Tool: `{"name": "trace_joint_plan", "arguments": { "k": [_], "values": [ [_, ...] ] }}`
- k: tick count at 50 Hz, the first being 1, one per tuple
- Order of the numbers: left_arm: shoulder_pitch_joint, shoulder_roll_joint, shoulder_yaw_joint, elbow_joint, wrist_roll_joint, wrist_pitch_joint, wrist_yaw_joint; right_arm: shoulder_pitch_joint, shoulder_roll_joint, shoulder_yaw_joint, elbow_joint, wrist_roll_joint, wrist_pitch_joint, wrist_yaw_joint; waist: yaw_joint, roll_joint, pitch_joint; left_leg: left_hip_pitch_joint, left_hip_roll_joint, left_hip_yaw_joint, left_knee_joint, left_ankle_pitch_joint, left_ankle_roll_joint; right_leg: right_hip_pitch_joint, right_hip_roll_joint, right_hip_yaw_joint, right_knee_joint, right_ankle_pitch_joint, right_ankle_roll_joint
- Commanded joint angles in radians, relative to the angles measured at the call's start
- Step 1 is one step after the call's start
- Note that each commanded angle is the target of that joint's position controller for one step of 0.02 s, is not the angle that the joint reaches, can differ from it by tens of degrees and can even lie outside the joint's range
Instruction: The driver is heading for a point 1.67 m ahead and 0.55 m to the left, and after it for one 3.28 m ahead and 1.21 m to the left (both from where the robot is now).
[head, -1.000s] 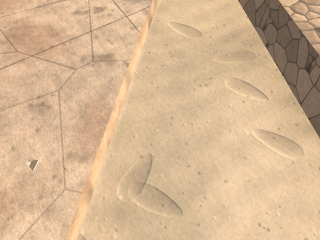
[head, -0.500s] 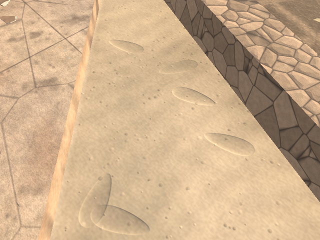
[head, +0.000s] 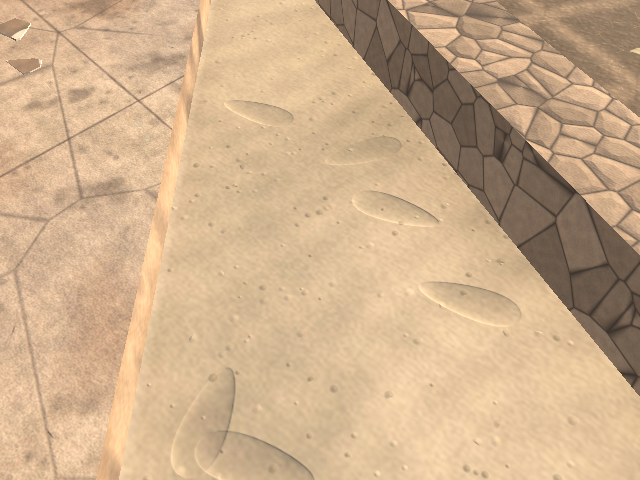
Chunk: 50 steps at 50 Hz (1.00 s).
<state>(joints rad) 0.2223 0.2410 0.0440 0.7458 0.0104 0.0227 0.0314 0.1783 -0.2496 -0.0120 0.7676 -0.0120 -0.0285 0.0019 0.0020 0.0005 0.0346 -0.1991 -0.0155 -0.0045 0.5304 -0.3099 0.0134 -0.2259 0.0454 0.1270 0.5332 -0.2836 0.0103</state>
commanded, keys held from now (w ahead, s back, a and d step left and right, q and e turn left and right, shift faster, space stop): no key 0.42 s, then w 0.58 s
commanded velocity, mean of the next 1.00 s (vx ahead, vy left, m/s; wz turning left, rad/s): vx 0.18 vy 0.00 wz -0.01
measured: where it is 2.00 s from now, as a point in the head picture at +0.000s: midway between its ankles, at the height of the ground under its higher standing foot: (339, 383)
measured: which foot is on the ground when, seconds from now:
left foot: down 0.00-0.74, up 0.76-1.00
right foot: down 0.00-0.48, up 0.50-0.72, down 0.74-1.00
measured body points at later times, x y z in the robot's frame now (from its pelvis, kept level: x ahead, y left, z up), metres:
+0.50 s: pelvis +0.00 +0.01 +0.00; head +0.01 +0.02 +0.45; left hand +0.08 +0.28 -0.13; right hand +0.09 -0.25 -0.13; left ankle -0.02 +0.11 -0.73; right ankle +0.00 -0.13 -0.73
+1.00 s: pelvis +0.15 -0.05 +0.01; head +0.16 -0.07 +0.46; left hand +0.13 +0.20 -0.12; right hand +0.30 -0.32 -0.11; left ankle +0.26 +0.12 -0.67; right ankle +0.08 -0.14 -0.73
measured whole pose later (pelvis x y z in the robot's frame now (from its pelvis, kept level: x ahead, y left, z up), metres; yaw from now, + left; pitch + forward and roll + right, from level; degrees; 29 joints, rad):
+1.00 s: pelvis +0.15 -0.05 +0.01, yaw +0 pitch +1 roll +0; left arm 0.40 0.21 0.02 0.98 0.00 -0.09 -0.01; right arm 0.17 -0.31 -0.04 0.85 0.01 -0.08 0.02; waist 0.05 0.05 0.00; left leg -0.64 0.11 -0.01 0.92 -0.10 0.01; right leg 0.01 0.05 -0.03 0.21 -0.23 -0.05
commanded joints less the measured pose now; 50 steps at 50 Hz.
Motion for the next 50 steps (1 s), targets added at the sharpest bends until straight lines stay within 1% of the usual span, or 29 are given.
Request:
{"name": "trace_joint_plan", "arguments": {
  "k": [1,11,21,22,23,24,25,26,27,28,29,30,31,33,34,35,36,37,38,39,40,41,42,43,44,45,47,49,50],
  "values": [
    [-0.005,0.114,0.029,-0.052,0.0,-0.011,0.008,-0.012,-0.108,-0.026,-0.049,0.001,-0.015,-0.003,-0.001,-0.006,-0.051,-0.019,0.064,-0.064,-0.092,0.169,0.019,0.045,-0.063,0.058,-0.062,0.252,-0.021],
    [-0.001,0.103,0.029,0.002,-0.002,-0.007,0.018,0.008,-0.11,-0.021,0.01,0.004,-0.019,-0.006,0.0,0.0,-0.035,-0.03,0.063,-0.071,-0.119,0.151,0.024,0.067,-0.058,0.048,-0.071,0.254,-0.008],
    [0.007,0.101,0.031,0.091,-0.005,-0.008,0.024,0.026,-0.113,-0.016,0.081,0.006,-0.018,-0.008,-0.004,0.002,-0.019,-0.019,0.063,-0.079,-0.152,0.143,0.034,0.074,-0.056,0.036,-0.092,0.244,0.005],
    [0.023,0.091,0.028,0.109,-0.006,-0.008,0.024,0.042,-0.111,-0.015,0.095,0.006,-0.016,-0.01,-0.004,0.013,-0.04,-0.009,0.058,-0.079,-0.169,0.038,0.039,0.08,-0.04,0.018,-0.089,0.162,0.005],
    [0.025,0.087,0.028,0.12,-0.01,-0.008,0.025,0.047,-0.126,-0.02,0.103,0.011,-0.011,-0.013,-0.009,0.038,-0.021,-0.014,0.06,-0.1,-0.195,-0.136,0.056,0.045,-0.011,-0.017,-0.059,0.023,0.001],
    [0.015,0.089,0.03,0.12,-0.016,-0.014,0.024,0.06,-0.162,-0.032,0.108,0.019,-0.007,-0.018,-0.022,0.088,0.011,-0.013,0.096,-0.168,-0.239,-0.322,0.095,-0.034,0.023,-0.064,0.011,-0.124,-0.003],
    [-0.015,0.089,0.028,0.104,-0.021,-0.027,0.022,0.093,-0.192,-0.041,0.117,0.025,-0.005,-0.023,-0.037,0.141,0.049,0.001,0.194,-0.305,-0.316,-0.48,0.153,-0.139,0.024,-0.098,0.097,-0.179,-0.007],
    [-0.06,0.09,0.026,0.081,-0.029,-0.048,0.016,0.104,-0.22,-0.05,0.119,0.028,-0.008,-0.028,-0.048,0.17,0.104,-0.013,0.302,-0.441,-0.386,-0.54,0.215,-0.219,-0.016,-0.108,0.18,-0.169,-0.014],
    [-0.096,0.098,0.027,0.067,-0.036,-0.067,0.008,0.118,-0.225,-0.055,0.121,0.022,-0.016,-0.033,-0.061,0.161,0.141,-0.009,0.357,-0.516,-0.419,-0.499,0.254,-0.293,-0.061,-0.082,0.264,-0.181,-0.022],
    [-0.103,0.107,0.03,0.065,-0.04,-0.081,0.0,0.126,-0.221,-0.057,0.121,0.018,-0.026,-0.033,-0.064,0.146,0.142,0.043,0.379,-0.532,-0.425,-0.428,0.269,-0.366,-0.091,-0.066,0.33,-0.216,-0.028],
    [-0.091,0.11,0.032,0.07,-0.041,-0.091,-0.008,0.121,-0.208,-0.056,0.117,0.023,-0.032,-0.032,-0.057,0.126,0.123,0.102,0.373,-0.506,-0.418,-0.361,0.262,-0.409,-0.115,-0.063,0.341,-0.222,-0.034],
    [-0.088,0.106,0.03,0.075,-0.041,-0.101,-0.017,0.11,-0.201,-0.057,0.11,0.031,-0.034,-0.03,-0.051,0.108,0.105,0.131,0.347,-0.447,-0.413,-0.291,0.239,-0.399,-0.127,-0.073,0.29,-0.203,-0.039],
    [-0.093,0.098,0.027,0.081,-0.04,-0.11,-0.024,0.098,-0.202,-0.058,0.105,0.038,-0.034,-0.027,-0.049,0.101,0.086,0.129,0.308,-0.372,-0.404,-0.212,0.214,-0.345,-0.123,-0.096,0.215,-0.167,-0.039],
    [-0.072,0.076,0.022,0.103,-0.035,-0.12,-0.035,0.082,-0.219,-0.064,0.103,0.044,-0.028,-0.022,-0.03,0.107,0.045,0.051,0.233,-0.238,-0.375,-0.098,0.186,-0.157,-0.081,-0.158,0.076,-0.057,-0.027],
    [-0.032,0.074,0.024,0.124,-0.035,-0.121,-0.039,0.077,-0.223,-0.066,0.105,0.049,-0.022,-0.02,-0.005,0.104,0.028,-0.008,0.21,-0.194,-0.348,-0.086,0.177,-0.043,-0.054,-0.193,0.004,0.046,-0.02],
    [0.024,0.08,0.029,0.153,-0.037,-0.118,-0.04,0.081,-0.215,-0.063,0.107,0.049,-0.018,-0.017,0.021,0.096,0.013,-0.074,0.192,-0.167,-0.304,-0.09,0.168,0.072,-0.026,-0.218,-0.037,0.106,-0.012],
    [0.095,0.097,0.039,0.183,-0.04,-0.113,-0.036,0.087,-0.19,-0.055,0.109,0.044,-0.018,-0.014,0.051,0.083,-0.008,-0.132,0.173,-0.152,-0.247,-0.101,0.151,0.176,-0.008,-0.222,-0.048,0.099,-0.013],
    [0.178,0.123,0.051,0.202,-0.047,-0.109,-0.028,0.076,-0.147,-0.039,0.106,0.036,-0.024,-0.009,0.097,0.055,-0.03,-0.206,0.139,-0.111,-0.126,-0.075,0.115,0.29,-0.045,-0.162,-0.08,0.062,-0.035],
    [0.289,0.204,0.068,0.213,-0.041,-0.11,-0.016,0.049,-0.062,-0.012,0.078,0.013,-0.034,0.001,0.136,-0.163,-0.071,-0.331,0.048,0.003,0.245,-0.106,0.039,0.388,-0.264,0.153,-0.215,-0.079,-0.111],
    [0.337,0.294,0.079,0.217,-0.021,-0.12,-0.034,0.047,-0.063,-0.015,0.027,0.035,-0.056,-0.005,0.119,-0.315,-0.085,-0.535,-0.048,-0.021,0.497,-0.275,0.026,0.431,-0.44,0.593,-0.375,-0.304,-0.269],
    [0.245,0.225,0.057,0.198,-0.018,-0.135,-0.043,0.044,-0.149,-0.035,0.032,0.06,-0.071,-0.007,0.082,-0.163,-0.005,-0.615,0.038,-0.103,0.635,-0.229,0.048,0.359,-0.454,0.581,-0.388,-0.405,-0.285],
    [0.17,0.169,0.04,0.175,-0.021,-0.144,-0.048,0.043,-0.173,-0.042,0.036,0.069,-0.079,0.0,0.054,-0.13,0.053,-0.644,0.082,-0.107,0.652,-0.114,0.071,0.317,-0.404,0.458,-0.391,-0.363,-0.246],
    [0.118,0.15,0.029,0.159,-0.019,-0.145,-0.053,0.049,-0.167,-0.044,0.051,0.057,-0.082,0.002,0.034,-0.105,0.06,-0.622,0.113,-0.089,0.635,-0.027,0.072,0.284,-0.353,0.348,-0.399,-0.242,-0.215],
    [0.091,0.137,0.022,0.152,-0.017,-0.142,-0.054,0.037,-0.167,-0.049,0.051,0.041,-0.083,0.004,0.022,-0.093,0.071,-0.608,0.136,-0.083,0.588,0.038,0.066,0.26,-0.319,0.259,-0.405,-0.111,-0.193],
    [0.092,0.113,0.012,0.154,-0.012,-0.136,-0.053,0.031,-0.157,-0.05,0.054,0.034,-0.078,0.012,0.017,-0.099,0.064,-0.566,0.151,-0.07,0.557,0.09,0.056,0.233,-0.283,0.177,-0.413,0.001,-0.174],
    [0.114,0.115,0.011,0.162,-0.01,-0.132,-0.05,0.027,-0.136,-0.047,0.055,0.031,-0.073,0.019,0.018,-0.104,0.055,-0.551,0.15,-0.047,0.539,0.133,0.041,0.226,-0.262,0.121,-0.417,0.104,-0.174],
    [0.159,0.131,0.013,0.18,-0.013,-0.127,-0.041,-0.01,-0.114,-0.042,0.04,0.024,-0.064,0.022,0.028,-0.076,0.051,-0.568,0.146,-0.019,0.471,0.19,0.006,0.229,-0.246,0.052,-0.422,0.256,-0.191],
    [0.172,0.147,0.014,0.188,-0.013,-0.121,-0.029,-0.093,-0.093,-0.033,0.004,0.022,-0.061,0.02,0.042,-0.06,0.068,-0.563,0.135,-0.001,0.335,0.248,-0.02,0.202,-0.233,0.003,-0.435,0.323,-0.197],
    [0.175,0.152,0.013,0.189,-0.013,-0.119,-0.025,-0.133,-0.082,-0.028,-0.011,0.023,-0.062,0.02,0.05,-0.063,0.074,-0.532,0.123,0.011,0.255,0.292,-0.026,0.181,-0.22,-0.023,-0.443,0.328,-0.192]
  ]
}}
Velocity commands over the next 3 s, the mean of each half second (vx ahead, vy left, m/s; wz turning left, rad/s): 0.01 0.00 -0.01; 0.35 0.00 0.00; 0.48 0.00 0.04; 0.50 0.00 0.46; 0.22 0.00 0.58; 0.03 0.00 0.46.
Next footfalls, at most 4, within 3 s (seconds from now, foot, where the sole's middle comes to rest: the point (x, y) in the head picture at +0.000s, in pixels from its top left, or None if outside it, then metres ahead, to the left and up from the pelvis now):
0.74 right None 0.12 -0.14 -0.77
1.22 left None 0.48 0.08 -0.77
1.76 right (394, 366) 0.77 -0.14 -0.77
2.24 left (264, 311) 0.93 0.18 -0.77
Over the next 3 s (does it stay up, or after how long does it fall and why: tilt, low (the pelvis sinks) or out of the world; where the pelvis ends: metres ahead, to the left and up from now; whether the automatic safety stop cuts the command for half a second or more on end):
stays up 0.92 0.04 0.01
